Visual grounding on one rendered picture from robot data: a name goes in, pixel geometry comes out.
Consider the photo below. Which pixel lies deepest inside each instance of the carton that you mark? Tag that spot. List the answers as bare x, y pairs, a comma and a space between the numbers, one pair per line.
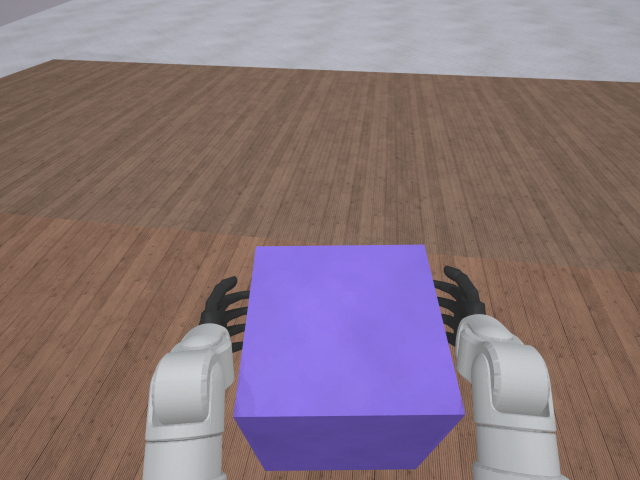
345, 361

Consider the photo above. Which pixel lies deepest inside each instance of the robot left hand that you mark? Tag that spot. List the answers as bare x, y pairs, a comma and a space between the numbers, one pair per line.
218, 302

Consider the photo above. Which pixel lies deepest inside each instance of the left robot forearm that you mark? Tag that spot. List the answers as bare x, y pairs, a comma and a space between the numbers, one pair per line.
186, 407

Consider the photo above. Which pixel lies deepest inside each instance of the right robot forearm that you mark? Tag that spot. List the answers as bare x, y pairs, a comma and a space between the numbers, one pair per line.
511, 393

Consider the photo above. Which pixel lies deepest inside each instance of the robot right hand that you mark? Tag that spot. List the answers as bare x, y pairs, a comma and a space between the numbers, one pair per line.
467, 300

